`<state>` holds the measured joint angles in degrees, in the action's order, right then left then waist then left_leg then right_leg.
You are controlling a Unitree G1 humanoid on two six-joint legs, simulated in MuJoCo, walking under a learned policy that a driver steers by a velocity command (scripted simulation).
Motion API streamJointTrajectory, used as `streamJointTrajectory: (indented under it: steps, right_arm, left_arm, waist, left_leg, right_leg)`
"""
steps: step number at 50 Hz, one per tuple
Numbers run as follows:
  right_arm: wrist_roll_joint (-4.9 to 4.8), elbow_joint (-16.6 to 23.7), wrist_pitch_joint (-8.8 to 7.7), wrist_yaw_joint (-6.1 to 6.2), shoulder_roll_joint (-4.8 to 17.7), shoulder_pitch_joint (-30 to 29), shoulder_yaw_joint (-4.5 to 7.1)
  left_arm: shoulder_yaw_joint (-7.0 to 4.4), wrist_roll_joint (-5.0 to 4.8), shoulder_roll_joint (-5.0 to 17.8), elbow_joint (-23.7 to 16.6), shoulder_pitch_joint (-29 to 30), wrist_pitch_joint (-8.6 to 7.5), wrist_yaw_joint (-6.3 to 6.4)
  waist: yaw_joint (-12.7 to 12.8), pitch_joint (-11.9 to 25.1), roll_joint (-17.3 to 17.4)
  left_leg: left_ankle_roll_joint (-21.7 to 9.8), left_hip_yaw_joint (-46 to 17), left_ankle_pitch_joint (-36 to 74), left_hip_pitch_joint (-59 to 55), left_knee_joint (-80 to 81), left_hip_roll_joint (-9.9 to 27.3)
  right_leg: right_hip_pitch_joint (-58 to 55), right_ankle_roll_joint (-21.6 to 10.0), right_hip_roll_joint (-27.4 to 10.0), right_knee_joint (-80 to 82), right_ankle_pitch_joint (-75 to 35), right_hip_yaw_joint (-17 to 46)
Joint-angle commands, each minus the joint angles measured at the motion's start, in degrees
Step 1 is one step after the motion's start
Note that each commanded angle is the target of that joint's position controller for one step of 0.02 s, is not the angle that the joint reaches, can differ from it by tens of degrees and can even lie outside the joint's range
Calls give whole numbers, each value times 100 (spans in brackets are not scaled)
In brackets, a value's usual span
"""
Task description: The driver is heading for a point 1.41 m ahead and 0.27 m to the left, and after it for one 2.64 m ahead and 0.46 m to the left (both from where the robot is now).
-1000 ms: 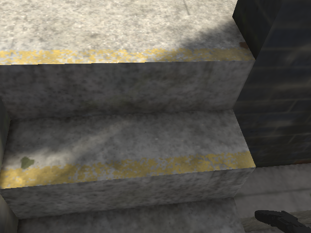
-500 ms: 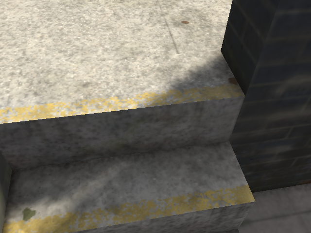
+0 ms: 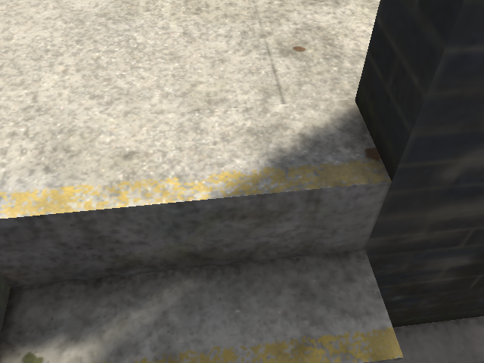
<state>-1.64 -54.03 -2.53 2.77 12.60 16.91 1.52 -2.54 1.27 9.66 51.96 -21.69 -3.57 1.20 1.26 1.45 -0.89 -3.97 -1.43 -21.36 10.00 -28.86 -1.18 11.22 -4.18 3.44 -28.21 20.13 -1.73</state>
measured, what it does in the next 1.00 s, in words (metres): climbs: left foot 0.22 m higher, then right foot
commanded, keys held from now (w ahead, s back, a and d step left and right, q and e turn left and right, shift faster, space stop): w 0.94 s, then w+q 0.06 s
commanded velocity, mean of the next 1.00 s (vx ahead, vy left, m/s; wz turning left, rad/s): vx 0.32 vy -0.04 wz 0.01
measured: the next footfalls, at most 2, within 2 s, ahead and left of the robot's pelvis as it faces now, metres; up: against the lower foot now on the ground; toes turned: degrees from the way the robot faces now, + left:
left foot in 0.40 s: +0.18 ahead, +0.07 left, +0.22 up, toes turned +3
right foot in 0.90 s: +0.23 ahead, -0.13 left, +0.21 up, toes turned -3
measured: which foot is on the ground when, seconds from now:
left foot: down 0.00-0.08, up 0.10-0.38, down 0.40-1.00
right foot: down 0.00-0.44, up 0.46-0.88, down 0.90-1.00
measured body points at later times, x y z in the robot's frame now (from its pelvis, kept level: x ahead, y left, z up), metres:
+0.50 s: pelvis +0.05 +0.03 +0.08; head +0.06 +0.02 +0.53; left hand +0.06 +0.28 -0.06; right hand +0.29 -0.14 +0.00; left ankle +0.11 +0.12 -0.52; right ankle -0.06 -0.08 -0.58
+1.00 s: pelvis +0.16 -0.03 +0.20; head +0.16 -0.03 +0.65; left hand +0.23 +0.20 +0.08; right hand +0.31 -0.31 +0.10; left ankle +0.10 +0.11 -0.47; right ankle +0.19 -0.13 -0.52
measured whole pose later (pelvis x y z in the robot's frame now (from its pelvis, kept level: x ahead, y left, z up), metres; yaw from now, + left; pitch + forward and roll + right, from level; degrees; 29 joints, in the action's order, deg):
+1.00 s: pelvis +0.16 -0.03 +0.20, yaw +0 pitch +0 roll -2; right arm 0.2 -43.0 1.2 5.4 16.2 11.2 5.2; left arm -1.9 2.5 8.3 40.7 -18.0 0.4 0.9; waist 4.0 0.5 2.1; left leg -0.3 -0.3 -28.0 21.2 -58.1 4.9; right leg 19.7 -3.4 1.9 -35.5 15.7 -4.9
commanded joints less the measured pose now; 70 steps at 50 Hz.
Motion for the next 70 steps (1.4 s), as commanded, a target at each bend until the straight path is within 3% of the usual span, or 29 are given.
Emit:
streamJointTrajectory:
  steps: [1,7,9,11,13,15,17,18,20,21,22,23,24,26,28,29,36,39,42,45,46,48,51,53,55,57,63,68,70]
  right_arm:
    - [-72,294,-117,-9,584,-134,79]
    - [-50,801,-166,112,272,-1114,178]
    - [35,2204,-126,397,-177,-2680,30]
    - [171,2714,-166,327,-346,-3081,-160]
    - [283,2717,-153,90,-202,-2902,-251]
    - [367,3088,135,126,-304,-2896,-388]
    - [316,3182,295,21,-294,-3068,-473]
    - [79,3263,334,54,-450,-3173,-655]
    - [-46,2363,464,173,-464,-1489,-536]
    - [148,1718,348,94,-147,-176,-365]
    - [394,1424,305,137,616,336,-45]
    - [446,1099,424,293,1194,784,173]
    - [342,1020,396,317,1332,-12,363]
    - [235,725,66,86,684,-1252,334]
    - [338,257,-149,-66,-415,-1226,28]
    - [331,101,-231,-101,-487,-1181,4]
    - [371,471,-262,106,576,-1098,228]
    - [442,747,-172,344,791,-1133,314]
    - [410,923,113,611,1234,-130,542]
    - [290,954,393,339,982,483,524]
    - [273,1332,398,229,542,388,452]
    - [133,1346,361,218,403,-50,378]
    - [305,1570,431,220,155,-348,201]
    - [297,1357,376,250,280,-117,188]
    - [402,998,306,313,465,524,207]
    - [344,1381,371,371,752,64,266]
    - [250,1404,197,184,492,155,350]
    - [466,1613,365,238,323,237,409]
    - [460,1757,468,210,310,-177,398]
  left_arm:
    - [-145,-42,651,-266,-465,-134,65]
    - [-110,375,1195,143,-1132,-215,192]
    - [-100,524,1156,375,-911,-421,154]
    - [-17,524,791,541,-984,-505,74]
    - [66,192,571,402,-436,-476,61]
    - [43,22,811,535,-282,-603,54]
    - [4,-54,791,678,-344,-537,119]
    - [-30,-257,978,523,-169,-360,170]
    - [-184,-203,1407,299,-538,-226,251]
    - [-316,-194,1739,325,-534,-214,71]
    - [-322,-315,1401,-111,-273,-239,-154]
    - [-340,-64,1249,-317,324,-149,-418]
    - [-235,351,621,-586,992,-129,-524]
    - [76,432,-405,-1281,1515,-65,-427]
    - [138,411,-488,-1028,305,56,-323]
    - [107,346,-414,-952,169,171,-266]
    - [-57,-128,189,-1020,192,609,-125]
    - [60,-305,-268,-1076,893,545,-90]
    - [33,-80,-139,-1469,708,583,-231]
    - [-75,-46,299,-1221,383,290,-303]
    - [-181,13,650,-1427,478,236,-265]
    - [-87,121,464,-1709,287,274,-8]
    - [-12,378,639,-1746,572,251,275]
    - [-10,86,476,-1677,539,290,268]
    - [23,-148,287,-1630,295,215,162]
    - [-4,-64,232,-1694,70,195,-72]
    - [-126,-17,671,-1835,115,249,144]
    - [-109,81,536,-2356,309,439,402]
    - [-166,165,682,-2445,379,384,415]
  waist:
    - [334,385,-227]
    - [788,261,-940]
    - [602,-348,-616]
    - [394,-179,178]
    - [37,-255,963]
    - [-179,-423,291]
    - [-140,-208,9]
    - [-303,-25,-133]
    - [-760,1427,-976]
    - [-1010,1999,-1358]
    - [-1052,2015,146]
    - [-1181,2315,1829]
    - [-939,1834,1970]
    - [11,-146,356]
    - [745,-453,186]
    - [785,-432,220]
    - [971,-730,265]
    - [542,-715,204]
    - [35,-324,639]
    - [-160,-2,350]
    - [-279,411,-634]
    - [223,705,-602]
    - [-238,-260,-332]
    - [-157,-401,-365]
    - [-216,232,89]
    - [-59,295,1400]
    - [-138,533,29]
    - [10,235,39]
    - [245,249,-734]
  left_leg:
    - [-807,-211,5102,-411,-712,555]
    - [172,-146,-1181,4149,-8911,-625]
    - [-41,-1125,-2296,7156,-12125,-655]
    - [-439,-1243,-2481,8360,-12720,-524]
    - [-305,17,-1223,7181,-11093,-412]
    - [-137,651,-449,5914,-9551,22]
    - [-102,912,-28,4915,-7632,324]
    - [-217,1239,-1171,2980,-4934,30]
    - [-276,500,-1078,1268,-4767,-554]
    - [-296,541,-1320,788,-4103,-812]
    - [-902,-1820,-1739,109,-2709,376]
    - [-1601,-4393,-3406,45,-386,1060]
    - [-1739,-5425,-4829,914,616,1042]
    - [-1336,-3898,-4617,2524,-554,1164]
    - [-965,-2410,-3198,3031,-978,943]
    - [-831,-1887,-2598,2953,-939,883]
    - [-890,-881,-2325,3396,507,1425]
    - [-392,-146,-380,2712,662,1401]
    - [-529,-328,2529,479,280,1803]
    - [-436,11,3320,30,-1909,1379]
    - [-55,381,892,1543,-2231,880]
    - [361,215,-855,1294,-3618,392]
    - [299,-291,-776,1029,-2117,684]
    - [187,716,-264,982,-90,-10]
    - [-74,-227,2686,-509,363,687]
    - [-775,-1571,3263,-96,299,1557]
    - [-126,-639,2232,1289,-268,721]
    - [-48,-435,786,1853,-667,469]
    - [117,-85,-316,2510,-1986,216]
  right_leg:
    - [-584,-368,-524,361,-3777,372]
    - [-2343,-2279,-2405,708,-8716,1767]
    - [-2705,-1984,-2815,756,-6968,1847]
    - [-2963,-1325,-2659,775,-4713,1429]
    - [-1709,-915,-1848,1411,-4297,695]
    - [-395,-823,-1600,2329,-4797,473]
    - [-470,-720,-1248,2567,-6085,-25]
    - [474,-714,-1215,2737,-7948,-237]
    - [-502,-857,-1783,1347,-11234,372]
    - [-1016,-942,-1820,32,-11771,60]
    - [308,-573,-1228,-1762,-9992,80]
    - [1365,-479,123,-3934,-3761,132]
    - [2260,-375,618,-6694,-1634,1103]
    - [4013,-536,556,-8374,-1631,1552]
    - [4159,-457,510,-8880,-1193,1303]
    - [4277,-397,497,-9120,-1338,1200]
    - [3470,116,-75,-7242,-1192,509]
    - [1604,-140,-702,-3485,-1045,-106]
    - [1572,-215,-560,-1596,178,-349]
    - [429,-176,-220,625,-345,-107]
    - [-572,-688,-1328,-108,-3926,1368]
    - [31,-1661,-2041,1039,-2951,2338]
    - [589,-901,-1204,923,-1668,1013]
    - [-177,-750,-832,517,-2599,292]
    - [453,-303,-738,-265,-2379,66]
    - [754,209,-876,-132,-691,163]
    - [-1406,-95,-1113,-41,-3474,-111]
    - [-641,-102,-1435,-2,-1488,-173]
    - [-667,-551,-1986,474,-1264,421]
